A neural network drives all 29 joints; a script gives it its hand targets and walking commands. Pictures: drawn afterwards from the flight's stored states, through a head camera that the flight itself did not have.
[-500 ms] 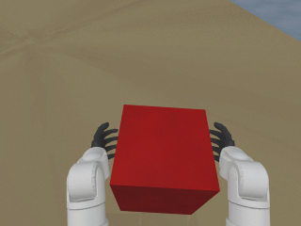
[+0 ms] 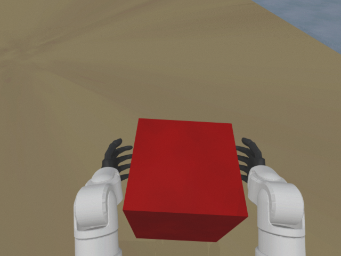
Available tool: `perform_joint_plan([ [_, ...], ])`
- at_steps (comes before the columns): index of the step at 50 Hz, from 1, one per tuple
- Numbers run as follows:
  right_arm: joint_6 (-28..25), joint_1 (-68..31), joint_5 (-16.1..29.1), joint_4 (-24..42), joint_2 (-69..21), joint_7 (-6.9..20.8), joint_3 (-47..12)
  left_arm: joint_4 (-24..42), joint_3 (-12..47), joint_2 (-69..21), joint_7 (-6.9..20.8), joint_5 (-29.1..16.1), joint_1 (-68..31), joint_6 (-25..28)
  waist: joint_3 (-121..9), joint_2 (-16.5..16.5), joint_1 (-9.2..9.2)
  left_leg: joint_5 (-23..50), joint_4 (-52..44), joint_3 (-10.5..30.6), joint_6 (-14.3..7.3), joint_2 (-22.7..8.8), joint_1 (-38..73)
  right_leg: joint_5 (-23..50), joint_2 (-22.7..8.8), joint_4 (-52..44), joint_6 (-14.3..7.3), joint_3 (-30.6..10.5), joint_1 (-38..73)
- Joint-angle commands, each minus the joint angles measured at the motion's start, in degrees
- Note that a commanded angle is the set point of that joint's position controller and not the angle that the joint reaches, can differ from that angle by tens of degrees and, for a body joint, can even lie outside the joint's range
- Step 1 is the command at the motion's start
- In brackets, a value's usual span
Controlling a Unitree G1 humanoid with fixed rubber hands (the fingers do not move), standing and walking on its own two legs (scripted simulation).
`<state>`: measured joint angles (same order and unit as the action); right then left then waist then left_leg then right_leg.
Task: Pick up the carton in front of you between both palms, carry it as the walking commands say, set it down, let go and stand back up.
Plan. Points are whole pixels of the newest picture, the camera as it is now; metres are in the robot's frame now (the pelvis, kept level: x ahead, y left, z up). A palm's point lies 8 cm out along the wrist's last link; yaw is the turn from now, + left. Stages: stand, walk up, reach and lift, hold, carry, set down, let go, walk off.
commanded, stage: carry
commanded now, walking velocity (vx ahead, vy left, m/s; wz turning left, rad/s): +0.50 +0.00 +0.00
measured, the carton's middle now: (180, 185) +0.29 +0.01 +0.02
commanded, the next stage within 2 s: none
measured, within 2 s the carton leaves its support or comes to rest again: neither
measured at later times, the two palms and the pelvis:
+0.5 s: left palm (130, 90) +0.55 +0.15 +0.11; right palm (228, 90) +0.56 -0.15 +0.10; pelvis +0.28 -0.01 +0.01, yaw +2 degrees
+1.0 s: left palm (129, 89) +0.61 +0.17 +0.07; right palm (216, 85) +0.63 -0.13 +0.07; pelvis +0.35 +0.01 +0.01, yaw +3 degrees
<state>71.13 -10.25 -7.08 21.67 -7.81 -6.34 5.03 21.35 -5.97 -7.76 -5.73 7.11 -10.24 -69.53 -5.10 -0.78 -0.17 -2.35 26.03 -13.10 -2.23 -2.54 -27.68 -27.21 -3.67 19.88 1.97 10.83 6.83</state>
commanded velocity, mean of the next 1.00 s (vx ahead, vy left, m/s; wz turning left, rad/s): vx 0.03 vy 0.00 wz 0.00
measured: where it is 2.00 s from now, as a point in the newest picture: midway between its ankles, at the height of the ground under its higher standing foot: outside the picture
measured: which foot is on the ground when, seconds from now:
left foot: down 0.00-0.48, up 0.50-0.56, down 0.58-1.00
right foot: down 0.00-0.02, up 0.04-0.40, down 0.42-1.00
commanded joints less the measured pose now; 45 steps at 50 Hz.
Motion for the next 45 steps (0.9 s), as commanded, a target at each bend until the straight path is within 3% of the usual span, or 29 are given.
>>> perform_joint_plan([
  [1,-0.47,-24.87,23.22,-0.51,-49.11,16.12,-38.11,2.04,40.34,-49.94,15.87,-24.71,-25.97,-2.03,-21.06,9.7,2.03,-13.26,-3.77,25.79,-6.95,-15.71,42.33,30.82,-1.35,38.32,-0.48,1.11,-26.51],
  [2,-0.81,-23.43,23.68,-2.53,-51.24,16.33,-38.26,1.76,40.58,-50.09,16.06,-24.56,-25.94,-2.01,-21.32,18.64,1.63,-9.04,-13.43,43.77,-11.54,-22.32,45.99,1.36,5.59,49.92,-0.09,-3.7,-39.61],
  [3,-1.11,-24.96,24.39,-1.16,-52.56,16.52,-38.44,0.25,41.0,-52.17,16.1,-24.72,-26.9,-1.46,-19.58,14.34,1.34,-1.92,-12.49,37.51,-11.16,-21.76,44.35,0.66,2.03,56.45,-1.81,-9.86,-43.27],
  [5,-2.13,-26.98,24.9,-0.3,-56.12,16.74,-39.09,0.28,41.69,-55.87,16.25,-25.2,-28.09,-0.14,-17.46,5.0,1.13,12.27,-10.21,25.57,-7.75,-18.52,36.15,6.11,-2.53,52.25,-3.55,-11.04,-42.59],
  [7,-2.9,-28.16,25.8,1.0,-57.69,16.92,-39.59,0.42,42.01,-58.06,15.9,-25.34,-27.7,0.89,-17.36,5.08,0.52,16.47,-11.53,17.15,-4.8,-16.06,31.7,10.06,-3.41,44.31,-3.02,-9.72,-38.61],
  [9,-3.34,-26.84,26.21,1.93,-57.52,17.24,-39.64,0.16,42.24,-58.83,15.25,-24.59,-25.03,1.84,-17.28,7.05,0.33,22.86,-11.27,11.91,-4.26,-14.45,30.82,10.66,-1.89,37.17,-1.98,-7.31,-37.1],
  [12,-3.54,-24.73,26.02,2.91,-56.03,17.7,-39.47,1.11,42.71,-58.37,14.24,-23.63,-22.71,2.6,-16.61,9.28,0.33,32.01,-9.9,6.3,-4.53,-12.44,32.15,13.81,0.15,26.32,-0.66,-4.12,-36.95],
  [15,-3.27,-23.81,25.52,4.42,-53.94,17.55,-39.04,3.93,43.18,-56.57,13.78,-24.13,-23.76,2.15,-15.0,10.9,0.6,35.22,-9.04,3.18,-3.79,-11.22,31.88,20.41,1.65,17.12,-0.7,-2.0,-34.41],
  [18,-2.46,-21.79,23.9,3.66,-51.93,16.93,-38.26,3.99,42.85,-54.25,14.23,-24.73,-23.42,0.76,-13.93,10.84,1.07,31.34,-6.22,1.74,-2.41,-9.94,32.3,27.39,2.52,9.84,-0.89,-0.18,-30.25],
  [20,-1.82,-22.07,23.05,2.44,-50.89,16.64,-38.02,2.75,42.05,-53.09,14.91,-24.74,-22.66,-0.21,-12.52,8.06,0.18,25.22,-0.35,0.23,-0.32,-8.27,29.68,36.4,2.67,-0.54,-0.74,1.41,-22.69],
  [21,-1.51,-22.51,22.69,1.76,-50.3,16.57,-38.0,1.94,41.54,-52.4,15.32,-24.6,-22.61,-0.68,-12.5,6.14,-0.16,19.95,2.79,0.46,1.49,-7.14,26.17,41.87,1.22,-3.28,-0.66,0.56,-15.97],
  [22,-1.25,-22.47,22.36,0.67,-49.66,16.5,-37.86,0.97,40.76,-51.16,15.7,-24.54,-22.94,-1.23,-14.22,2.88,0.0,9.55,6.85,1.1,3.56,-6.18,20.12,58.69,-5.36,0.44,-1.25,-5.15,-7.23],
  [23,-0.55,-24.08,22.82,1.35,-49.49,16.3,-38.64,-1.44,40.01,-51.35,16.06,-23.71,-22.64,-1.24,-19.25,-5.67,-0.23,-8.75,11.61,4.59,4.89,-4.11,12.26,78.6,-14.05,7.72,-7.55,-13.19,3.94],
  [24,-0.05,-24.48,23.14,1.07,-49.41,16.38,-38.86,-4.32,39.14,-52.26,16.18,-23.61,-20.37,-1.0,-21.37,-11.24,-0.78,-23.81,13.77,6.78,5.13,-2.26,8.56,79.73,-16.71,6.37,-11.68,-18.03,6.19],
  [25,-0.09,-25.35,23.34,0.64,-50.59,16.53,-39.53,-5.35,38.92,-53.66,16.27,-23.51,-19.78,-0.66,-20.39,-11.17,-0.79,-29.99,14.01,8.54,4.82,-2.08,6.97,76.12,-16.81,3.94,-12.58,-18.76,5.1],
  [27,-0.91,-27.48,24.31,0.52,-53.28,16.87,-40.34,-5.24,38.79,-56.88,16.39,-23.53,-21.49,0.19,-20.32,-7.64,-0.23,-28.97,3.27,9.12,3.95,-2.44,10.58,62.22,-14.45,1.99,-10.81,-15.47,1.26],
  [29,-1.96,-28.17,24.77,0.55,-55.77,17.08,-41.12,-4.42,39.36,-58.62,16.48,-23.58,-22.33,1.1,-20.65,-6.8,-0.08,-14.98,-5.9,7.65,4.21,-2.03,17.45,51.17,-10.37,3.08,-7.13,-10.73,-2.66],
  [31,-3.07,-28.26,24.71,0.41,-57.35,17.22,-41.83,-3.33,40.2,-59.27,16.7,-23.63,-23.56,2.28,-20.39,-3.43,-0.09,-6.13,-4.68,9.63,4.51,-5.71,19.01,45.11,-7.8,5.36,-5.16,-7.3,-5.95],
  [33,-3.85,-28.26,24.4,-0.2,-57.07,17.38,-42.03,-3.49,41.19,-59.46,16.69,-23.64,-24.13,3.2,-19.32,0.51,-0.2,6.49,0.55,8.88,4.32,-7.08,20.69,49.7,-6.58,8.29,-5.18,-6.78,-8.81],
  [38,-6.81,-22.92,22.06,-6.0,-54.78,17.85,-40.66,-7.71,41.05,-56.85,16.6,-20.98,-20.17,5.69,-19.54,1.77,0.13,15.82,3.59,8.38,4.03,-6.1,19.9,59.28,-6.01,13.43,-6.05,-6.33,-10.2],
  [45,-12.53,-23.33,20.03,-8.34,-53.83,18.1,-39.29,-9.38,40.96,-56.0,16.88,-19.72,-21.51,11.16,-16.74,2.86,0.07,23.31,2.92,7.94,3.57,-6.77,22.96,49.66,-4.14,13.67,-4.67,-4.82,-15.86],
])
